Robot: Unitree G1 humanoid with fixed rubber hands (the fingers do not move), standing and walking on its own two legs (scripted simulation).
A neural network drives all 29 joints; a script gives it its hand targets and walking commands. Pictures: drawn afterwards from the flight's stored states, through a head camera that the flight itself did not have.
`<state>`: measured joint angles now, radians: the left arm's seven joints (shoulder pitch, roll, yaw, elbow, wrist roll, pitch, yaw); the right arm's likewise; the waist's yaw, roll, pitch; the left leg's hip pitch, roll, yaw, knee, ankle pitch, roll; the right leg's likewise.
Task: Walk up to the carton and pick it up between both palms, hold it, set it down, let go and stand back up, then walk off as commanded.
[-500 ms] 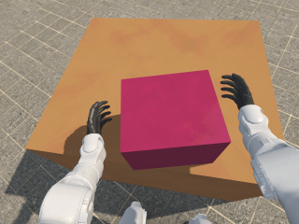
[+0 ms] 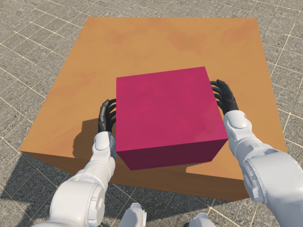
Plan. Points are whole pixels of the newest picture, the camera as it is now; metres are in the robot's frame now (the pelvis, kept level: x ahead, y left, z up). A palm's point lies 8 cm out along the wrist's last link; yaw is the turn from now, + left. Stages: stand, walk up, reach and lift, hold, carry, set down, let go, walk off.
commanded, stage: reach and lift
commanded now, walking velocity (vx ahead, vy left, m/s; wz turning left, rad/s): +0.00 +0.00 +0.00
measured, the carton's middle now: (165, 121) +0.42 +0.05 -0.04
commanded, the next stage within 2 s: none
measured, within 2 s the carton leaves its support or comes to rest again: leaves its support in 1.66 s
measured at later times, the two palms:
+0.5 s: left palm (103, 128) +0.37 +0.22 -0.02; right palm (225, 107) +0.46 -0.11 +0.01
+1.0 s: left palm (101, 133) +0.35 +0.22 -0.02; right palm (223, 112) +0.44 -0.11 +0.00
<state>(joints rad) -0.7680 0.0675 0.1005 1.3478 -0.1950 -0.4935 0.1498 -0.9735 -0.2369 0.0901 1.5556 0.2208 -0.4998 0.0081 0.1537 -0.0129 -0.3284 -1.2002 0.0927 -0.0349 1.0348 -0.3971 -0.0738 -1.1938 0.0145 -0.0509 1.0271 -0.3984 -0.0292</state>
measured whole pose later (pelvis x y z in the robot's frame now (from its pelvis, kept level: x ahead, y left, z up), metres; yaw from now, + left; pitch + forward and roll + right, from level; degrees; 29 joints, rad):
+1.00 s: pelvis +0.02 +0.01 +0.04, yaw +0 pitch +31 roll -2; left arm -0.61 0.01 0.40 1.31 0.08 -0.70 0.12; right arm -0.88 -0.16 -0.39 1.54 -0.31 -0.66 -0.02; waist 0.11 0.02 -0.25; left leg -1.03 0.08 -0.02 0.81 -0.33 -0.05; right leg -1.01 0.01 -0.05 0.78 -0.31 -0.01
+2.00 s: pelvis +0.02 +0.02 +0.05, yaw +1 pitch +27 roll -3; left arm -0.59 0.05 0.16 1.36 -0.13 -0.66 0.16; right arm -0.86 -0.15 -0.09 1.52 -0.08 -0.57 -0.06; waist 0.05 0.03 -0.30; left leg -0.94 0.08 -0.05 0.75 -0.29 -0.05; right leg -0.87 0.01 -0.08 0.67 -0.27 -0.01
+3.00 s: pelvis +0.04 +0.02 +0.10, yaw +5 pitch +6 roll -1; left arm -0.39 0.05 0.12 0.63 0.00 -0.01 0.14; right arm -0.49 -0.13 -0.02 0.72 0.15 0.00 -0.12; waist -0.04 0.00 -0.12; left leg -0.30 0.05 -0.06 0.38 -0.19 -0.04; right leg -0.21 -0.01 -0.11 0.28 -0.17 0.01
